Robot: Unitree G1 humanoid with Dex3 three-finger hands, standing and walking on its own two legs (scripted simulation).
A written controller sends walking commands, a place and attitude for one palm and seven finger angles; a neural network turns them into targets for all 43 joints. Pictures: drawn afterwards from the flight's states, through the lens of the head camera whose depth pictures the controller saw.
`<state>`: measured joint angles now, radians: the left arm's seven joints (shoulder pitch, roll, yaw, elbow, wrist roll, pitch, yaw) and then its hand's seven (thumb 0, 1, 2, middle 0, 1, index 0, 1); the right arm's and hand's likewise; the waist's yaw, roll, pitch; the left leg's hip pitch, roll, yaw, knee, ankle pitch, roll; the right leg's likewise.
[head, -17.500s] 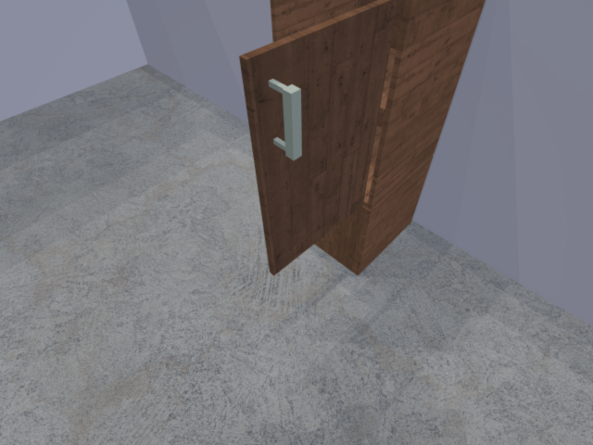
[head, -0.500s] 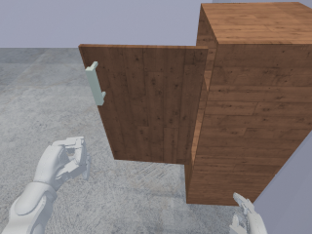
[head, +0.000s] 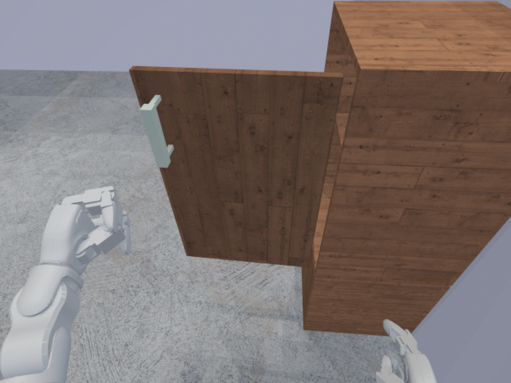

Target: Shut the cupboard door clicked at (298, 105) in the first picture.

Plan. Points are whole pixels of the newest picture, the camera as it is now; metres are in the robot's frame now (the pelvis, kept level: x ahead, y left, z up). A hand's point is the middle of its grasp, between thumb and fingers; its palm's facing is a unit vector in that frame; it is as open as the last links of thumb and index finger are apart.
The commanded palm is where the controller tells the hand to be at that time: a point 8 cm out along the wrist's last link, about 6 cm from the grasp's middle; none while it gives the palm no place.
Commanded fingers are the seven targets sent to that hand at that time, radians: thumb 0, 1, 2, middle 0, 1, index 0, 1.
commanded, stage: bring the fist close to the handle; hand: left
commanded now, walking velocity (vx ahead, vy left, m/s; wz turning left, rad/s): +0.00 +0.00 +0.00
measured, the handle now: (160, 131) +0.52 +0.25 +0.14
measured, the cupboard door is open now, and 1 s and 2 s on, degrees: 88 88 77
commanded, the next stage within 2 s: push the door shut along its arc in 1.16 s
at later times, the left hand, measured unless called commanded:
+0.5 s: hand (157, 183) +0.37 +0.20 +0.14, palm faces -0.02 -1.00 -0.02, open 3.1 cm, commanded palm +0.35 +0.25 +0.14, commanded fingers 0.00 0.90 0.90 -1.30 -1.50 -1.30 -1.50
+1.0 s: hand (161, 165) +0.42 +0.21 +0.14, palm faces +0.02 -1.00 +0.00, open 3.1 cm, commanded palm +0.39 +0.26 +0.14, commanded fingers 0.00 0.90 0.90 -1.30 -1.50 -1.30 -1.50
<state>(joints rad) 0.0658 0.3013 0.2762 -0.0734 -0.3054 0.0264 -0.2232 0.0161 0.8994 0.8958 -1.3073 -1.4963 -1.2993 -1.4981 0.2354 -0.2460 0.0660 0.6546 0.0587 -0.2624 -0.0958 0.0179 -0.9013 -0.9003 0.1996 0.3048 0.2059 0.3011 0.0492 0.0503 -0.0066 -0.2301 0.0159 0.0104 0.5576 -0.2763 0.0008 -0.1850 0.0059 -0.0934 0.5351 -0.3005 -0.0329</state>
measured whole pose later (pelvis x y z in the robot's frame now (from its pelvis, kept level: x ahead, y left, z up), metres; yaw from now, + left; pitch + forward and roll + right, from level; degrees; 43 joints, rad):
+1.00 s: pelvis +0.02 +0.01 +0.00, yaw -2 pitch +3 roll +0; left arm -0.48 0.38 0.34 0.61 -0.23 -0.03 -0.27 0.01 0.90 0.90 -1.30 -1.50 -1.30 -1.50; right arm 0.32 -0.28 0.02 0.66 0.06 -0.09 -0.08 0.02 -0.90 -0.90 0.20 0.30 0.21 0.30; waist -0.03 0.03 -0.04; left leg -0.32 0.02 0.06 0.55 -0.29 0.02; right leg -0.30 0.00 -0.05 0.54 -0.30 -0.02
